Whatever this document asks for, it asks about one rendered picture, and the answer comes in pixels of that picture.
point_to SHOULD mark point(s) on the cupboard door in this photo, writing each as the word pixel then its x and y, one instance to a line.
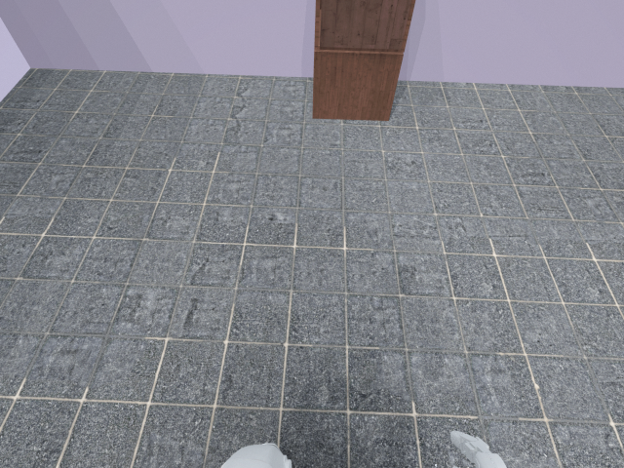
pixel 368 24

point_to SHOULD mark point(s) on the right robot hand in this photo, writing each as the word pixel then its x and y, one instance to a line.
pixel 476 450

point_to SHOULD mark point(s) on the robot left thigh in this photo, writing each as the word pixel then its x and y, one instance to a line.
pixel 258 456

